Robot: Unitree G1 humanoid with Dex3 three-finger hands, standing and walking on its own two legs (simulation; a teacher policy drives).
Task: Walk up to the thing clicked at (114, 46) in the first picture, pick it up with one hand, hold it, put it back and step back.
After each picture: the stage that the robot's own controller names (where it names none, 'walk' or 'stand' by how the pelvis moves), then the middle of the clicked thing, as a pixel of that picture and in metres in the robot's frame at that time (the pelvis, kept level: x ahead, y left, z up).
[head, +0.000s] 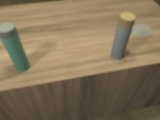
stand; (121, 38) +0.63 -0.17 -0.01
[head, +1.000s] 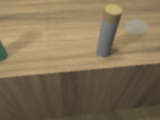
walk; (107, 33) +0.59 -0.08 +0.02
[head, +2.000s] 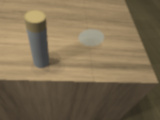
walk; (38, 42) +0.50 +0.20 +0.03
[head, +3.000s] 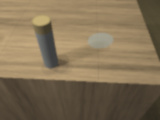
stand; (47, 44) +0.53 +0.19 +0.02
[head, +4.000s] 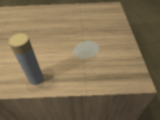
stand; (28, 62) +0.45 +0.25 +0.00
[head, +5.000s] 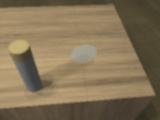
stand; (27, 69) +0.42 +0.24 -0.01
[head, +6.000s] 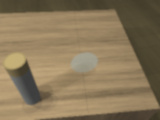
stand; (25, 82) +0.36 +0.24 -0.01
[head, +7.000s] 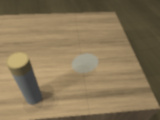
stand; (27, 81) +0.37 +0.23 -0.01
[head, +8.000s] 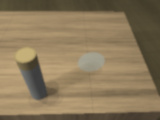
stand; (33, 76) +0.39 +0.22 -0.01
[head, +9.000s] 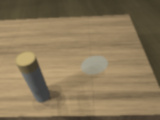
rise first; (35, 79) +0.38 +0.24 -0.01
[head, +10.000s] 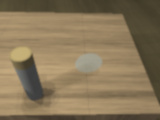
go down; (29, 76) +0.39 +0.23 +0.00
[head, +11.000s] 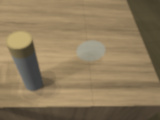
go down; (27, 65) +0.39 +0.21 +0.04
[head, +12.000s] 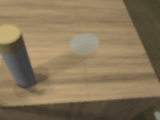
close in; (18, 61) +0.39 +0.22 +0.05
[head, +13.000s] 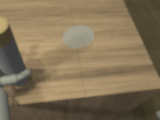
close; (8, 57) +0.39 +0.23 +0.07
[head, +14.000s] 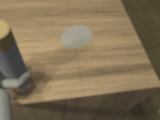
close; (9, 60) +0.38 +0.22 +0.07
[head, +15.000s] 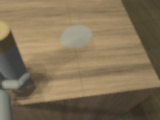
close; (9, 61) +0.38 +0.22 +0.07
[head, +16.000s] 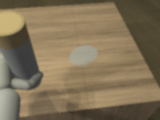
lift; (21, 58) +0.33 +0.18 +0.18
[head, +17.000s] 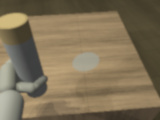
hold; (26, 61) +0.32 +0.17 +0.18
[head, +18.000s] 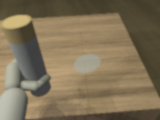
hold; (30, 61) +0.34 +0.17 +0.17
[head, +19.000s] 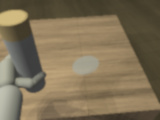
crouch; (25, 57) +0.33 +0.18 +0.19
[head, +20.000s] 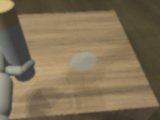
crouch; (14, 46) +0.38 +0.22 +0.18
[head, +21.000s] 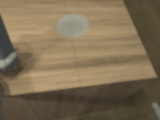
lower; out of the picture +0.44 +0.24 +0.08
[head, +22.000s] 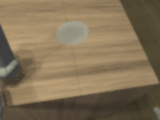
lower; out of the picture +0.42 +0.25 +0.08
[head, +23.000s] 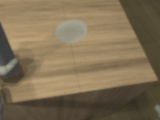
lower; out of the picture +0.43 +0.24 +0.08
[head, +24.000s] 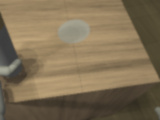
lower; (0, 46) +0.42 +0.24 +0.08
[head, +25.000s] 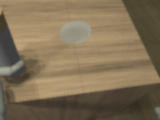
loosen; (2, 47) +0.42 +0.24 +0.08
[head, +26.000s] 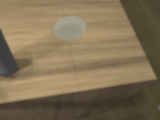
rise; out of the picture +0.42 +0.24 +0.08
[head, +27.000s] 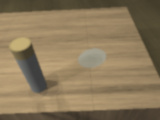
sink last; (31, 68) +0.41 +0.24 +0.04
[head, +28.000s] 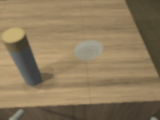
stand; (25, 60) +0.42 +0.24 +0.05
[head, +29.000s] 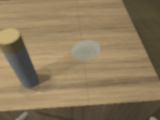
stand; (20, 62) +0.41 +0.25 +0.06
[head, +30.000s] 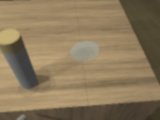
stand; (20, 63) +0.41 +0.24 +0.06
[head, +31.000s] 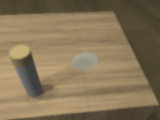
stand; (28, 74) +0.40 +0.24 +0.00
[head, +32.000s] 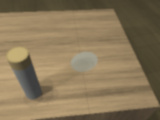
stand; (26, 76) +0.39 +0.24 -0.01
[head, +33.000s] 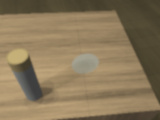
stand; (27, 78) +0.38 +0.24 -0.01
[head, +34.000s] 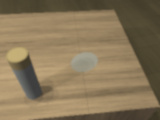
walk; (26, 76) +0.39 +0.24 -0.01
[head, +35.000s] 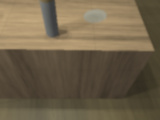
walk; (49, 14) +0.70 +0.21 +0.01
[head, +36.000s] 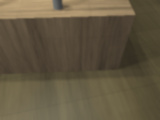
walk; out of the picture +1.05 +0.26 +0.00
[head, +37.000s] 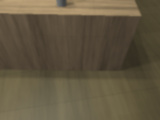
stand; out of the picture +1.05 +0.20 +0.01
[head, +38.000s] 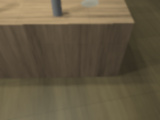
stand; out of the picture +1.04 +0.20 -0.01
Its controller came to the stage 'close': yes
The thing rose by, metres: 0.20
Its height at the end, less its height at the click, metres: +0.00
